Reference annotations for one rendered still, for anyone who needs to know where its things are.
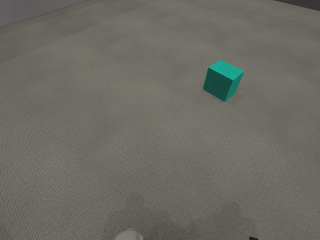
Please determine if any carton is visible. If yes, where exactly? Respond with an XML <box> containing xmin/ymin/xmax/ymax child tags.
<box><xmin>203</xmin><ymin>60</ymin><xmax>244</xmax><ymax>102</ymax></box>

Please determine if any left robot thigh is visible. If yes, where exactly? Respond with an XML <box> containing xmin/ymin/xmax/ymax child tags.
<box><xmin>114</xmin><ymin>230</ymin><xmax>144</xmax><ymax>240</ymax></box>

